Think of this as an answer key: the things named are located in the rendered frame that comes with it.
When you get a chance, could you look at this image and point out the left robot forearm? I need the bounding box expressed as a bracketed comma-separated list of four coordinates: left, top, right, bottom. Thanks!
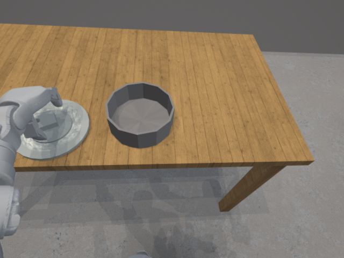
[0, 99, 32, 187]

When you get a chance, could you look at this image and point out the lid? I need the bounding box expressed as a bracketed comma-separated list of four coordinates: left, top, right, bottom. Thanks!
[17, 99, 90, 160]

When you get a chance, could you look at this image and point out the left robot shin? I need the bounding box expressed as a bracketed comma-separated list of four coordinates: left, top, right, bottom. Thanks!
[137, 251, 150, 257]

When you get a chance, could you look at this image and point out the pot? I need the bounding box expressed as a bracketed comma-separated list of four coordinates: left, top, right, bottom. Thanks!
[105, 82, 175, 148]

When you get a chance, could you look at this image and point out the robot left upper arm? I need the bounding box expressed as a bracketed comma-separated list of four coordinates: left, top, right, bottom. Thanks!
[0, 185, 21, 258]

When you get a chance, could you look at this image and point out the table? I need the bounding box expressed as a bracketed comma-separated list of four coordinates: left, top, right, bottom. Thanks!
[0, 24, 314, 212]

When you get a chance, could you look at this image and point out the knob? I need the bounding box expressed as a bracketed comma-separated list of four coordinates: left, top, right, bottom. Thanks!
[37, 111, 59, 131]

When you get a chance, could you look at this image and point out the robot left hand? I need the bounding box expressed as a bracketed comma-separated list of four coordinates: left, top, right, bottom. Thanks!
[0, 86, 62, 140]

